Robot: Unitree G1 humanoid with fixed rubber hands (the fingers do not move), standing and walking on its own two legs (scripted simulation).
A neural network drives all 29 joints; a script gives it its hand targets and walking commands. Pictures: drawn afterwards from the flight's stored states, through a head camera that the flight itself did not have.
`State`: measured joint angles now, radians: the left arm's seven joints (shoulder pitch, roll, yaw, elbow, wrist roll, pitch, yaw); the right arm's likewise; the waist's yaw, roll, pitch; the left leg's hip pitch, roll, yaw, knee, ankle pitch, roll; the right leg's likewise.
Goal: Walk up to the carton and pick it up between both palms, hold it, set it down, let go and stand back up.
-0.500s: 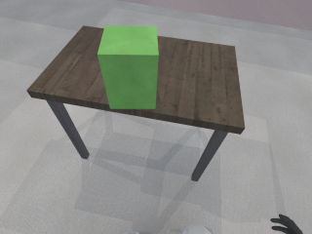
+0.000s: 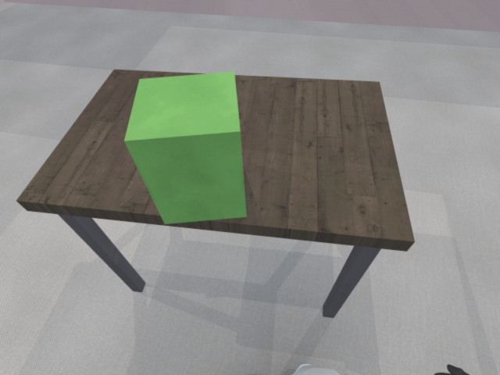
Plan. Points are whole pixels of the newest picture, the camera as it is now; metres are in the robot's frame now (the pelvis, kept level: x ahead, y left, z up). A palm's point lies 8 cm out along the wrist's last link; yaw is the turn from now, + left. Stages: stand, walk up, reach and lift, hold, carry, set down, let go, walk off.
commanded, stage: walk up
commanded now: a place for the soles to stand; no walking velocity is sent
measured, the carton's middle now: (197, 153) +0.50 +0.11 +0.04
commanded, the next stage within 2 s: none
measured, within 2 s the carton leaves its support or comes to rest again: neither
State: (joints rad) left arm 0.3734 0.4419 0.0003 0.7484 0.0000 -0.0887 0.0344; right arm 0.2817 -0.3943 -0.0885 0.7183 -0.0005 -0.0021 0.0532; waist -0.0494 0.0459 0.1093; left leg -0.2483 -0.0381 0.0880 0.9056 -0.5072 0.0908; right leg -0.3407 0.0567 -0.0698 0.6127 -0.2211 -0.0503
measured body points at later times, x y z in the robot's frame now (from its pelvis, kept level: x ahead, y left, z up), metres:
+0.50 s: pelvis +0.10 +0.09 +0.01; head +0.14 +0.12 +0.45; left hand +0.20 +0.40 -0.11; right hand +0.17 -0.24 -0.07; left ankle +0.17 +0.19 -0.72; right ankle +0.08 -0.07 -0.66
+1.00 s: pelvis +0.12 +0.09 -0.01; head +0.14 +0.09 +0.44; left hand +0.26 +0.40 -0.11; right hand +0.15 -0.23 -0.11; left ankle +0.17 +0.20 -0.72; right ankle +0.14 -0.03 -0.72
